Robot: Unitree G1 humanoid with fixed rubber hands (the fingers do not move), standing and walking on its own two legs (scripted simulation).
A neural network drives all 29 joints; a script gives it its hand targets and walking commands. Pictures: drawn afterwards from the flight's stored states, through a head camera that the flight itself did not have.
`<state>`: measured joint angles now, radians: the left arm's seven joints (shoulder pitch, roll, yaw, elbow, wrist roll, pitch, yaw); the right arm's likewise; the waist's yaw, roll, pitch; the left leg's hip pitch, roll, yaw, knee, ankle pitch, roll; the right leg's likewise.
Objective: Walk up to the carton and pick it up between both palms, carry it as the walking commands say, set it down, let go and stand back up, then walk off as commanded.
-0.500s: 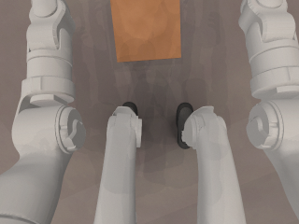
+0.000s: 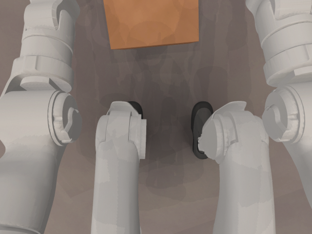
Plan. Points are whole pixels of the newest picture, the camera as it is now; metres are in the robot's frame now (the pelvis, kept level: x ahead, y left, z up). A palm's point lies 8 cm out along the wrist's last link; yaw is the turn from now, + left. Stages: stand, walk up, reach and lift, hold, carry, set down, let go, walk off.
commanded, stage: reach and lift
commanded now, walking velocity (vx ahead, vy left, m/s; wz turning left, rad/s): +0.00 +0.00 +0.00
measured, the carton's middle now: out of the picture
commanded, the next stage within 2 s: none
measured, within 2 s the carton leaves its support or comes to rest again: neither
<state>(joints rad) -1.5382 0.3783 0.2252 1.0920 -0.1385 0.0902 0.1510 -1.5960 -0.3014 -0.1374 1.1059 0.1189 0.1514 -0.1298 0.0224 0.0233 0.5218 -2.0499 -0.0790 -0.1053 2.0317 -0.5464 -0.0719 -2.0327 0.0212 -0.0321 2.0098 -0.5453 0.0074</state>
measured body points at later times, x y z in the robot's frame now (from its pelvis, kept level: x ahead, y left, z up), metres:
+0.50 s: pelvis +0.01 +0.00 -0.05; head +0.40 -0.01 +0.16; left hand +0.56 +0.21 -0.26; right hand +0.57 -0.13 -0.27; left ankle +0.12 +0.13 -0.39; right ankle +0.13 -0.12 -0.39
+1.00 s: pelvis +0.01 +0.00 -0.05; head +0.40 -0.01 +0.16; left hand +0.56 +0.21 -0.27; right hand +0.57 -0.12 -0.27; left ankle +0.12 +0.13 -0.39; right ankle +0.13 -0.11 -0.39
